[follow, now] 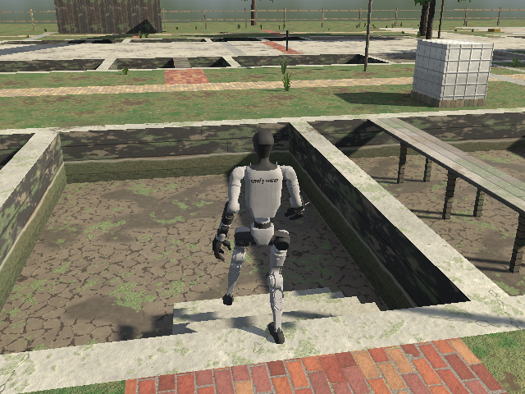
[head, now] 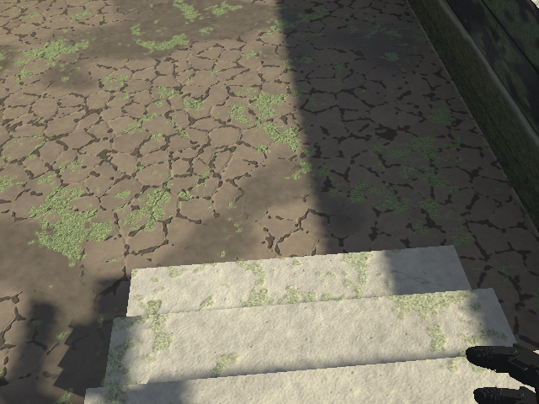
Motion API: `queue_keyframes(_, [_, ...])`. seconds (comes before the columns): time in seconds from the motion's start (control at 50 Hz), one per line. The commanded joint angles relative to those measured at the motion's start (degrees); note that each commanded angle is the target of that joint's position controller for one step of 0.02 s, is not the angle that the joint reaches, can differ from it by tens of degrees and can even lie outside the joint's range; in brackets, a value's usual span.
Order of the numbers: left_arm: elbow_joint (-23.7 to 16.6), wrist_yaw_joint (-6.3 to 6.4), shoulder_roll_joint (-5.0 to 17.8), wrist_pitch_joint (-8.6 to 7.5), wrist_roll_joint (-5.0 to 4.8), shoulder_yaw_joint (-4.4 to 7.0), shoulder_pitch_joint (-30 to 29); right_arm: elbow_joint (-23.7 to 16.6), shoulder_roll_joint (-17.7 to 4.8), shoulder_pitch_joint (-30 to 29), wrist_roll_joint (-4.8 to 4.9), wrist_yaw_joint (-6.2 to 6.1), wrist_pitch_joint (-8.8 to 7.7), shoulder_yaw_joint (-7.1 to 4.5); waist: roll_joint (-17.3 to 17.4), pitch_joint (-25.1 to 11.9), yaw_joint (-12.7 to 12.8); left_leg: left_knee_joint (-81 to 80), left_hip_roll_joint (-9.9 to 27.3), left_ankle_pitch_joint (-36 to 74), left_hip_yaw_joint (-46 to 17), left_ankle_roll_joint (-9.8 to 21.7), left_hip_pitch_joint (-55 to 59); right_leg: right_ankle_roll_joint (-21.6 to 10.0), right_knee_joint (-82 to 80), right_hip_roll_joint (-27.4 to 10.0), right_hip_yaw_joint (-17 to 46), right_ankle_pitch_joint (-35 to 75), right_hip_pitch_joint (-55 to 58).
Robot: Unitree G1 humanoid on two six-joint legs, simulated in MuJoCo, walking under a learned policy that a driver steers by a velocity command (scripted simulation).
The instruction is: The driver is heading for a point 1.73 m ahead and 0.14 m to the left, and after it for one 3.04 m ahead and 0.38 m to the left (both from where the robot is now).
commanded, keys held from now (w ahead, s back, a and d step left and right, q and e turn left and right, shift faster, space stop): e+shift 0.38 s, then q+shift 0.62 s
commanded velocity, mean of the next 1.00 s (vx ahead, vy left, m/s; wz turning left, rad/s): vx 0.20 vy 0.00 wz -0.15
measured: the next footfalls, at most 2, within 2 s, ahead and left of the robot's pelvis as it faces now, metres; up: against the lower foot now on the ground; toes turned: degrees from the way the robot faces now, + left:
left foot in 0.16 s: +0.28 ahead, +0.18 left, -0.17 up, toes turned -15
right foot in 0.54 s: +0.38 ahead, -0.12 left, -0.17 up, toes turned -26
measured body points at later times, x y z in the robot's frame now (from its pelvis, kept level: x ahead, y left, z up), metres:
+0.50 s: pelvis +0.30 +0.05 -0.18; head +0.32 +0.03 +0.26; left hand +0.62 +0.15 -0.24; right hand +0.16 -0.19 -0.32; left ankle +0.24 +0.19 -0.89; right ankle +0.36 -0.11 -0.84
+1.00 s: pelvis +0.39 +0.08 -0.24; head +0.43 +0.09 +0.20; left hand +0.56 +0.35 -0.35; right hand +0.56 -0.23 -0.31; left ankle +0.50 +0.22 -0.95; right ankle +0.35 -0.11 -0.89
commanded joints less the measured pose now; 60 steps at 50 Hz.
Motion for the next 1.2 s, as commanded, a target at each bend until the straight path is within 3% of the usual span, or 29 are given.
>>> queue_keyframes(0.02, [-2.1,2.37,7.6,1.1,-0.58,1.6,-1.1,-3.4,0.4,0.7,-0.7,1.69,-0.63,-0.34,-1.7,1.5,-2.8,-4.5,-8.9,20.0,8.4,0.6,29.4,-5.3,-0.2,-2.6,6.5,6.4,-29.4])
queue_keyframes(0.1, [-5.5,4.07,7.1,4.46,-0.89,1.56,-8.4,-3.6,-1.7,8.8,0.92,0.11,1.78,-2.01,-9.9,-1.2,-9.2,-7.4,-8.2,12.0,3.3,-3.9,36.1,-0.1,21.8,-0.9,9.8,14.0,-19.2])
queue_keyframes(0.12, [-7.4,3.99,8.2,4.63,-0.69,1.84,-15.2,-1.0,-4.7,18.7,1.38,-0.32,2.0,-3.22,-11.0,-4.3,-16.4,-9.7,-4.9,17.2,2.2,-4.5,43.8,2.4,34.8,-0.2,8.8,22.1,-17.6])
queue_keyframes(0.14, [-8.3,3.05,6.0,4.13,-0.77,1.0,-17.6,1.9,-4.4,30.7,1.72,-1.45,2.1,-3.72,-5.3,-5.1,-22.5,-29.1,-0.4,29.6,4.2,-5.0,51.9,6.2,53.2,3.9,3.1,19.2,-18.2])
queue_keyframes(0.16, [-7.2,2.09,0.1,4.08,0.32,-0.17,-12.9,7.1,-4.4,37.6,2.44,-1.38,2.17,-3.49,0.6,-3.8,-21.1,-25.2,11.3,38.2,-2.8,-1.9,63.9,8.7,77.3,6.6,2.9,-23.5,-31.2])
queue_keyframes(0.18, [-9.2,1.32,-3.8,3.86,0.94,-0.76,-3.0,6.4,-5.6,34.7,1.0,-1.46,2.13,-2.07,18.0,-4.5,-12.4,-0.6,12.9,76.9,-0.5,-7.4,71.1,8.2,89.6,4.1,3.5,-32.3,-46.8])
queue_keyframes(0.2, [-10.1,0.46,-1.3,2.72,-2.19,-0.57,5.7,5.4,-6.1,31.5,0.99,-1.0,1.87,-2.36,27.9,-11.0,-6.1,3.5,19.2,75.3,-11.9,-1.1,74.6,8.5,85.2,-2.0,5.2,-23.7,-55.7])
queue_keyframes(0.24, [-10.3,1.11,2.3,3.0,-1.42,0.52,-3.3,5.8,-4.2,26.8,1.09,-0.43,2.91,-2.15,8.6,-2.5,-6.8,-7.4,17.7,48.4,-10.4,5.4,53.3,9.9,86.0,-5.5,-3.5,-11.7,-56.3])
queue_keyframes(0.26, [-14.4,1.66,3.9,3.83,-1.55,1.14,-10.9,5.5,-8.5,21.3,0.96,-1.99,2.9,-3.55,12.6,0.8,-4.5,-14.0,23.8,17.5,-22.1,11.8,43.7,8.4,81.3,-8.9,-1.3,-5.9,-59.8])
queue_keyframes(0.28, [-14.8,1.98,6.4,5.27,-1.0,1.31,-16.1,6.7,-4.7,18.1,1.92,-3.0,2.59,-2.09,5.0,7.8,-4.6,-16.0,25.2,14.3,-20.6,12.2,34.8,7.6,73.8,-11.9,1.4,-5.0,-60.3])
queue_keyframes(0.3, [-16.5,1.27,7.8,5.63,0.13,1.63,-18.0,6.6,-2.6,14.0,2.57,-4.42,2.72,-0.73,-0.9,12.7,-1.1,-19.9,15.8,10.5,-6.0,7.6,19.0,7.1,53.6,-12.7,-0.4,3.2,-47.3])
queue_keyframes(0.34, [-15.3,0.06,7.3,4.83,2.34,2.73,-16.7,4.8,-7.3,8.0,1.65,-5.61,3.14,-1.75,2.0,5.9,-0.4,-18.1,10.0,11.5,4.3,5.4,13.1,7.5,33.0,-12.4,-4.8,24.4,-30.5])
queue_keyframes(0.4, [-15.5,-3.1,2.6,4.38,1.57,1.33,-17.3,7.0,-8.5,11.8,2.73,-6.54,5.01,-1.69,4.0,-3.4,-1.9,-13.3,13.0,19.8,4.9,6.9,29.0,6.3,34.4,-13.3,-5.2,31.3,-29.9])
queue_keyframes(0.48, [-17.8,-4.89,0.7,4.29,2.3,0.64,-28.1,9.8,-4.9,22.1,3.09,-5.27,6.97,-0.12,1.4,0.4,-8.2,-5.9,10.2,15.6,5.9,7.2,39.2,3.7,25.0,-8.6,-6.6,23.3,-34.7])
queue_keyframes(0.54, [-9.6,-6.54,4.4,2.34,2.39,2.44,-9.8,9.3,-8.6,16.5,4.18,-2.68,5.88,-0.7,6.6,-4.6,2.8,7.2,2.2,18.9,9.7,3.9,20.8,0.7,2.5,-5.0,-16.1,37.1,6.0])
queue_keyframes(0.56, [-7.9,-5.98,10.8,1.65,2.28,3.96,-5.9,9.0,-8.2,22.8,4.08,-2.38,4.82,-0.87,-5.3,-7.0,1.0,27.6,-5.9,-30.2,8.5,-2.2,11.1,-8.0,-2.1,-18.2,-1.9,75.1,15.7])
queue_keyframes(0.58, [-7.7,-5.43,7.6,1.77,3.22,2.28,-9.6,9.1,-2.1,28.7,5.06,-1.98,4.83,0.98,-15.7,-17.2,-3.7,36.4,-8.8,-57.9,-1.8,-4.1,10.4,-17.2,-3.3,-30.0,15.7,84.8,14.6])
queue_keyframes(0.62, [-8.3,-5.08,7.1,2.12,1.03,2.38,-18.8,3.9,-6.3,19.3,5.94,-3.21,7.69,-1.0,-5.6,-7.9,-6.5,36.6,-6.0,-58.2,-0.8,-5.7,4.2,-15.5,-4.0,-29.3,11.8,60.0,3.0])
queue_keyframes(0.66, [-10.5,-4.82,5.0,1.3,2.56,1.76,-25.5,4.0,-3.1,21.1,2.98,-5.45,12.32,-1.14,-0.7,-6.0,-8.0,42.3,-5.5,-49.2,1.9,-6.7,4.9,-14.2,-5.3,-30.9,6.9,49.3,-6.4])
queue_keyframes(0.72, [-11.2,-3.6,6.2,1.17,3.6,1.55,-28.7,1.9,-4.2,21.8,2.65,-6.28,15.54,-2.43,-5.4,-5.3,-11.2,45.7,-6.5,-35.9,5.4,-7.2,4.9,-10.2,-7.6,-29.2,-5.9,35.1,-12.7])
queue_keyframes(0.78, [-10.4,0.29,4.8,1.29,3.15,1.08,-23.4,-4.2,-7.2,9.9,4.12,-6.36,16.29,-3.42,-9.4,-5.3,-6.0,43.4,-3.2,-28.7,0.5,-6.9,-4.1,-6.9,-5.2,-33.9,-6.0,20.9,-7.7])
queue_keyframes(0.86, [-9.4,2.48,7.0,2.25,2.84,1.71,-20.0,-7.9,-4.8,4.9,3.47,-4.53,16.4,-3.16,-8.8,-2.3,-5.4,30.0,-1.3,-19.4,1.4,-5.5,-6.5,-2.4,0.9,-33.5,-11.3,9.7,-9.2])
queue_keyframes(0.98, [-8.3,2.42,9.5,3.46,0.79,3.12,-20.3,-4.0,-4.1,5.6,7.67,1.27,14.69,-3.99,-7.8,-1.6,-4.4,-6.6,-1.6,-2.8,11.5,-5.3,18.8,6.7,13.8,-33.9,-21.8,-7.5,-17.0])
queue_keyframes(1.02, [-5.7,2.39,8.6,4.01,0.18,2.95,-22.2,1.2,-4.1,13.7,7.22,1.81,13.62,-5.31,-6.1,-2.7,-9.4,-19.0,-1.7,4.6,14.3,-2.6,32.5,9.6,23.0,-32.7,-24.9,-8.3,-19.8])
queue_keyframes(1.06, [-1.6,3.15,5.9,5.02,-0.2,2.69,-22.1,8.9,-12.2,28.5,3.18,1.33,11.35,-8.39,7.0,-0.8,-17.9,-19.1,1.1,14.0,6.5,2.2,47.3,11.8,59.6,-23.6,-26.8,-24.3,-32.7])
queue_keyframes(1.08, [-8.1,3.11,1.4,4.5,2.43,1.95,-22.9,9.2,-20.0,27.4,0.27,1.94,9.29,-8.43,24.6,1.8,-10.9,-5.5,3.7,38.7,-2.5,3.2,52.9,12.3,79.2,-17.5,-21.5,-29.9,-55.3])
queue_keyframes(1.1, [-10.2,3.54,2.3,2.9,1.26,1.73,-24.4,7.5,-23.0,24.3,1.07,2.59,8.96,-9.01,27.2,-6.5,-12.0,-5.5,9.1,42.3,-11.3,9.3,55.6,11.8,90.1,-15.9,-17.2,-27.7,-62.9])
queue_keyframes(1.14, [-14.3,4.95,2.4,1.26,-0.07,0.83,-29.5,3.6,-22.0,18.8,1.24,1.0,10.2,-7.65,15.3,-15.7,-10.8,-13.5,16.7,9.4,-28.0,16.5,53.5,9.0,90.6,-14.2,-7.9,-13.7,-66.3])
queue_keyframes(1.2, [-13.6,4.58,7.7,3.49,0.79,1.97,-28.6,0.0,-9.1,11.4,1.61,-3.19,12.5,-1.54,5.4,-12.2,-6.9,-12.6,12.0,-19.2,-24.1,10.0,40.4,8.2,73.8,-11.0,-2.8,4.5,-60.3])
